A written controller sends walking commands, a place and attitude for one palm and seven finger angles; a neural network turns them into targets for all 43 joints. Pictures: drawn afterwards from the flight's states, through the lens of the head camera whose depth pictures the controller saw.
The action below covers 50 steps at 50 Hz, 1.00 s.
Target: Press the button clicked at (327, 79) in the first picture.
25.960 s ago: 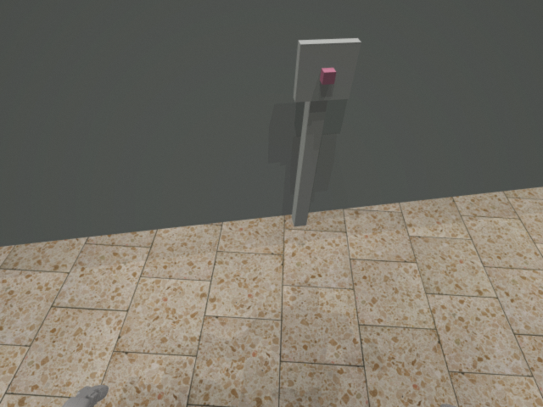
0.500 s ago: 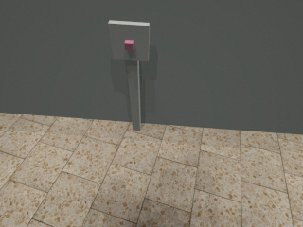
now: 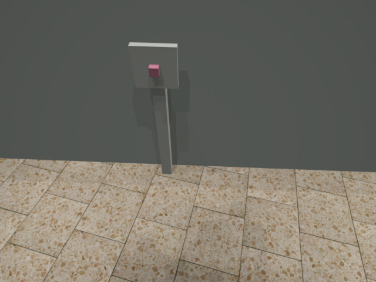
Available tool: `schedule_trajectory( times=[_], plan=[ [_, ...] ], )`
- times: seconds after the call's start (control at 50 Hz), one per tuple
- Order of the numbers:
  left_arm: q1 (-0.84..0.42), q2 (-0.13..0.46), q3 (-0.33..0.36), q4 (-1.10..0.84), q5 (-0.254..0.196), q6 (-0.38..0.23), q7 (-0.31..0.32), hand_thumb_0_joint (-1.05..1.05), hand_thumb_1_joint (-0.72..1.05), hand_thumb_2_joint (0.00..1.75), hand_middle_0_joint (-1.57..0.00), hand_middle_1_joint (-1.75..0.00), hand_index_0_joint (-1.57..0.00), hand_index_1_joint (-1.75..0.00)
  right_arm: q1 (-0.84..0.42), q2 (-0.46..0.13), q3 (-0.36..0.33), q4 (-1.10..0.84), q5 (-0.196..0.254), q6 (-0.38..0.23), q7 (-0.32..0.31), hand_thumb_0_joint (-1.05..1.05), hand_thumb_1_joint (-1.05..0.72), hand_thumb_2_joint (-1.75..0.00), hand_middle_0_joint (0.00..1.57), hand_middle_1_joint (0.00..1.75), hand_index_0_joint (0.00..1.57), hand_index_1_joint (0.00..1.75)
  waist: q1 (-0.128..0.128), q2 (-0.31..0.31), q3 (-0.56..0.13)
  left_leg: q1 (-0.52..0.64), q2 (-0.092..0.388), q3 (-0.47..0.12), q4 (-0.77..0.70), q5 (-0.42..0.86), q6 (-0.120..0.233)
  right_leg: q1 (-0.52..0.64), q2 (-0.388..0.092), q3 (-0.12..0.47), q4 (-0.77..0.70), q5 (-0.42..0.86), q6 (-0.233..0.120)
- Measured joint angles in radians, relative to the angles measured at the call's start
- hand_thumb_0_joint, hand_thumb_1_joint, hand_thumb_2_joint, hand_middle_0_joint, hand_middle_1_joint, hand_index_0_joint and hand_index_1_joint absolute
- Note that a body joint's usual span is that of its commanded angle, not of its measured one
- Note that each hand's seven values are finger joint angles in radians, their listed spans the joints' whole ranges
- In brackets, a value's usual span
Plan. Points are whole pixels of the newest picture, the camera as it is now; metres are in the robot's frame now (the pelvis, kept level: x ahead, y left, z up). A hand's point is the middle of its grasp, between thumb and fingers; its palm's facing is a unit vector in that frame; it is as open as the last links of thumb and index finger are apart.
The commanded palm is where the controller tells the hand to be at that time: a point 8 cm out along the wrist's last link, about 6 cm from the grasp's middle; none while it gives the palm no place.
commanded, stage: let the arm hang, fingers relaxed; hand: left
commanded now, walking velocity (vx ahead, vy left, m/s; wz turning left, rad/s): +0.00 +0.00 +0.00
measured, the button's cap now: (154, 70) +0.84 +0.18 +0.00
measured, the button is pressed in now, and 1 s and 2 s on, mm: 0 0 0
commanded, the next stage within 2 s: stand and wait in 0.12 s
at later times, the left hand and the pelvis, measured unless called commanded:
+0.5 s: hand out of the picture +0.01 +0.17 -0.17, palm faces +0.03 -0.98 -0.21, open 7.4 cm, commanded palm none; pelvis +0.02 +0.00 +0.00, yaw +0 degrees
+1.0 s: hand out of the picture +0.07 +0.18 -0.16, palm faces +0.01 -0.97 -0.26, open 7.4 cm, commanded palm none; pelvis +0.03 -0.02 +0.00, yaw +0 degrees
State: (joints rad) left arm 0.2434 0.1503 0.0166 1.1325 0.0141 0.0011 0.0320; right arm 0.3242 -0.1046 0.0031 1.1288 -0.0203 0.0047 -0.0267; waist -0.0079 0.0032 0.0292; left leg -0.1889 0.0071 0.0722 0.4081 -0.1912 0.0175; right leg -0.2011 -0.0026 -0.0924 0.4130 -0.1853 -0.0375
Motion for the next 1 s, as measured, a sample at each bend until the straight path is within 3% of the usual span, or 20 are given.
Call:
schedule_trajectory(
  times=[0.34, 1.0],
  plan=[
    [0.033, -0.009, 0.000, 0.031, 0.000, -0.004, -0.004, 0.01, 0.90, 0.90, -0.20, -0.30, -0.20, -0.30, -0.031, -0.028, -0.008, 0.010, 0.004, -0.002, -0.005, 0.00, -0.91, -0.90, 0.20, 0.30, 0.20, 0.30, 0.009, 0.006, 0.029, 0.023, 0.003, 0.003, -0.019, -0.007, -0.004, 0.021, 0.005, 0.004, -0.018, -0.006, -0.001],
    [-0.060, 0.054, 0.004, 0.014, -0.001, -0.019, -0.012, 0.01, 0.90, 0.90, -0.20, -0.30, -0.20, -0.30, -0.107, -0.100, -0.008, 0.016, 0.002, -0.006, -0.001, 0.00, -0.91, -0.90, 0.20, 0.30, 0.20, 0.30, 0.002, 0.018, 0.026, 0.077, 0.023, -0.006, -0.071, -0.006, -0.032, 0.073, 0.029, -0.004, -0.064, -0.014, -0.024]
  ],
)
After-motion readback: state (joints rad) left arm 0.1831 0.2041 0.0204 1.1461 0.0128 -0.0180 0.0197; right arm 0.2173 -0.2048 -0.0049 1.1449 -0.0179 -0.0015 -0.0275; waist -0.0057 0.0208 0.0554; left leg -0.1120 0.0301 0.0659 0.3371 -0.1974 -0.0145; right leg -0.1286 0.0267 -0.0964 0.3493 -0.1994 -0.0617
